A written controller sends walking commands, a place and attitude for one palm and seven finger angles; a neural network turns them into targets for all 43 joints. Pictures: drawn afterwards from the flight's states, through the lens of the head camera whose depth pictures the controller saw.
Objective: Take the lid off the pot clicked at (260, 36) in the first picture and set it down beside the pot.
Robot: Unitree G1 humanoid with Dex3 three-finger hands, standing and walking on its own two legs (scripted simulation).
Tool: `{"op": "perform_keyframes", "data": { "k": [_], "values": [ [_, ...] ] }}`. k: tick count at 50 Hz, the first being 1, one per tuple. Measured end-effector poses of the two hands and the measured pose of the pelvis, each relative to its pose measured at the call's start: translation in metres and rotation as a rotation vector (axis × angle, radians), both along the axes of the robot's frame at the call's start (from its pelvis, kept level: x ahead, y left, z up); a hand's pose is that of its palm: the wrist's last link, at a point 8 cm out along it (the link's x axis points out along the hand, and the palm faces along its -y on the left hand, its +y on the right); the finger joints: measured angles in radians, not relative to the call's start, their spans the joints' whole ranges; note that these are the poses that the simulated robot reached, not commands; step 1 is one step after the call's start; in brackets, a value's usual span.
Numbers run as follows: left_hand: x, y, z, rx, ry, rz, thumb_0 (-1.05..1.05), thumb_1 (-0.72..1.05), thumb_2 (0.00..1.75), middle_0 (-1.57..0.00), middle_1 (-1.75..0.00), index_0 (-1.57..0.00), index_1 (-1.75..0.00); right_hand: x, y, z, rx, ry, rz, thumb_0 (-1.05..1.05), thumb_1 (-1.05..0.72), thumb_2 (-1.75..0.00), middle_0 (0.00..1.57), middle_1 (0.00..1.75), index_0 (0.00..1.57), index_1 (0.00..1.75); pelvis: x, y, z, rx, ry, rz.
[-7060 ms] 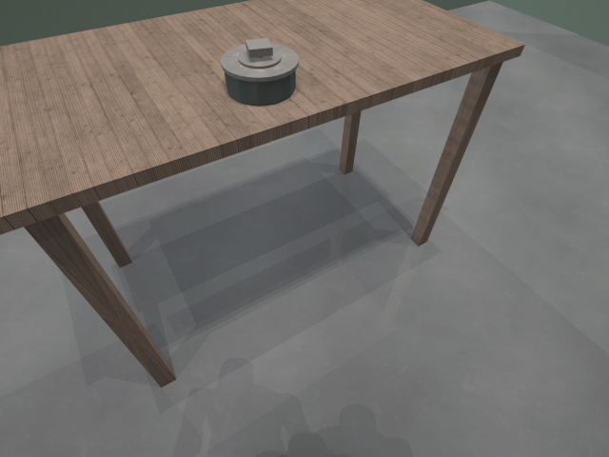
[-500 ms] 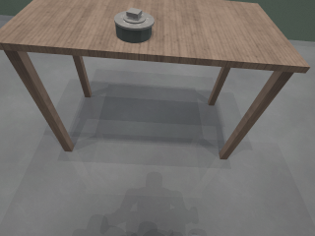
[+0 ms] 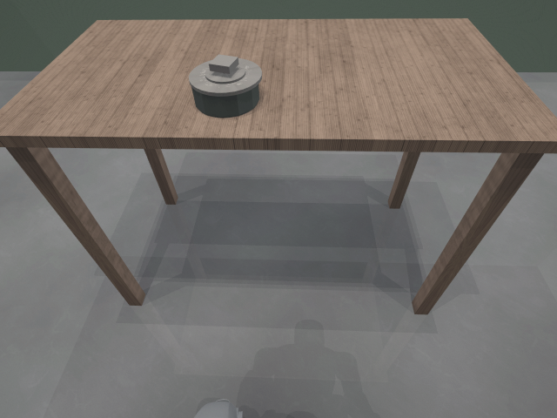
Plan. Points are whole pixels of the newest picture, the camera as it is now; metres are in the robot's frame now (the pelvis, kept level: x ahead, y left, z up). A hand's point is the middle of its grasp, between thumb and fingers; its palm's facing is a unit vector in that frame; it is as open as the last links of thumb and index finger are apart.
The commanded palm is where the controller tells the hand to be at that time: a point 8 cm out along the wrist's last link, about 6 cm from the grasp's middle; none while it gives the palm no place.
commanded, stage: take the last steps up to it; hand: left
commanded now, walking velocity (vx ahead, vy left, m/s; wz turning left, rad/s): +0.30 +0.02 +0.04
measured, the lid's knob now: (224, 64) +0.76 +0.15 +0.15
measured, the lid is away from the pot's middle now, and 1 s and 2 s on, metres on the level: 0.00 0.00 0.00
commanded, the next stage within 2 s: come to a stop and stand still in 0.54 s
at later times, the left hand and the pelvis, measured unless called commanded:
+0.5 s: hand (158, 350) +0.26 +0.25 -0.17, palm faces +0.02 -0.98 -0.21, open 7.3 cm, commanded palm none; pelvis +0.19 +0.06 -0.01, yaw -2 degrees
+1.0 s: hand (181, 303) +0.36 +0.23 -0.17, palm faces +0.00 -0.96 -0.27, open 7.3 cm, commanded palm none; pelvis +0.28 +0.04 -0.01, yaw -2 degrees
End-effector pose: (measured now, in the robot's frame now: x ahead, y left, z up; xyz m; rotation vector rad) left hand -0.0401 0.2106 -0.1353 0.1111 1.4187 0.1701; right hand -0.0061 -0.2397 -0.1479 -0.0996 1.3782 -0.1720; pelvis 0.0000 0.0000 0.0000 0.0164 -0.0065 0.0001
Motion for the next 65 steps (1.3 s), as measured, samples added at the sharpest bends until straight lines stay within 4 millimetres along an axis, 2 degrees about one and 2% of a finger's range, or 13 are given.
{"op": "perform_keyframes", "data": {
  "k": [7,10,12,15,22,29,32,34,40,47,52,57,65],
  "values": [
    [-0.001,0.013,-0.010,-0.042,0.135,0.083,0.01,0.91,0.90,-0.20,-0.30,-0.21,-0.30,0.112,0.036,-0.002,0.004,-0.089,0.095,0.01,-0.91,-0.90,0.19,0.30,0.20,0.30,0.054,0.027,-0.009,-0.017,0.015,0.011],
    [0.012,0.031,-0.025,-0.054,0.188,0.097,0.01,0.91,0.90,-0.20,-0.30,-0.21,-0.30,0.165,0.057,-0.010,-0.013,-0.175,0.121,0.01,-0.91,-0.90,0.19,0.30,0.20,0.30,0.083,0.045,-0.024,-0.028,0.017,0.001],
    [0.031,0.045,-0.030,-0.052,0.206,0.079,0.01,0.91,0.90,-0.20,-0.30,-0.21,-0.30,0.188,0.070,-0.009,-0.020,-0.222,0.111,0.00,-0.91,-0.90,0.19,0.30,0.20,0.30,0.097,0.053,-0.027,-0.014,0.009,-0.007],
    [0.082,0.067,-0.029,-0.026,0.150,0.036,0.01,0.91,0.90,-0.20,-0.30,-0.20,-0.30,0.202,0.080,-0.001,-0.021,-0.245,0.068,0.00,-0.92,-0.90,0.20,0.30,0.20,0.30,0.118,0.059,-0.020,-0.005,0.002,-0.024],
    [0.238,0.091,-0.011,0.028,-0.129,-0.047,0.01,0.91,0.90,-0.20,-0.30,-0.20,-0.30,0.207,0.069,0.009,-0.055,-0.165,0.017,-0.02,-0.95,-0.90,0.20,0.30,0.20,0.30,0.167,0.062,-0.006,0.009,0.009,-0.031],
    [0.361,0.070,0.003,0.050,-0.272,-0.135,0.01,0.91,0.90,-0.19,-0.30,-0.20,-0.30,0.200,0.063,-0.008,-0.003,-0.004,-0.042,0.00,-0.92,-0.90,0.20,0.30,0.20,0.30,0.221,0.046,-0.009,0.021,0.010,-0.032],
    [0.400,0.053,-0.001,0.060,-0.303,-0.171,0.01,0.91,0.90,-0.19,-0.30,-0.20,-0.30,0.202,0.057,-0.022,0.028,0.059,-0.068,0.00,-0.92,-0.90,0.20,0.30,0.20,0.30,0.248,0.030,-0.020,0.023,0.005,-0.032],
    [0.415,0.042,-0.004,0.062,-0.316,-0.173,0.01,0.91,0.90,-0.20,-0.30,-0.20,-0.30,0.208,0.051,-0.029,0.043,0.098,-0.074,0.00,-0.91,-0.90,0.20,0.30,0.20,0.30,0.260,0.023,-0.024,0.008,0.000,-0.029],
    [0.414,0.024,-0.001,0.066,-0.241,-0.122,0.00,0.92,0.90,-0.20,-0.30,-0.21,-0.30,0.261,0.037,-0.024,0.029,0.082,-0.063,0.01,-0.91,-0.90,0.20,0.30,0.20,0.30,0.283,0.016,-0.014,0.007,-0.005,-0.030],
    [0.404,0.050,0.000,0.097,-0.176,-0.099,-0.01,0.93,0.90,-0.20,-0.30,-0.21,-0.30,0.328,0.034,-0.015,-0.003,-0.037,-0.017,0.00,-0.91,-0.90,0.19,0.30,0.20,0.30,0.285,0.026,-0.009,0.015,0.005,-0.037],
    [0.392,0.078,-0.010,0.093,-0.161,-0.083,0.00,0.92,0.90,-0.20,-0.30,-0.21,-0.30,0.359,0.042,-0.003,-0.050,-0.131,0.018,0.00,-0.91,-0.90,0.19,0.30,0.20,0.30,0.280,0.045,-0.013,0.007,0.004,-0.034],
    [0.380,0.108,-0.028,0.073,-0.155,-0.054,0.01,0.91,0.90,-0.20,-0.30,-0.21,-0.30,0.360,0.061,0.006,-0.101,-0.186,0.051,0.00,-0.91,-0.90,0.19,0.30,0.20,0.30,0.274,0.065,-0.021,-0.016,-0.004,-0.021],
    [0.342,0.118,-0.018,0.048,-0.090,-0.043,0.01,0.91,0.90,-0.20,-0.30,-0.20,-0.30,0.333,0.082,0.024,-0.098,-0.168,0.052,0.00,-0.91,-0.90,0.20,0.30,0.20,0.30,0.264,0.070,-0.004,-0.034,0.018,-0.036]
  ]
}}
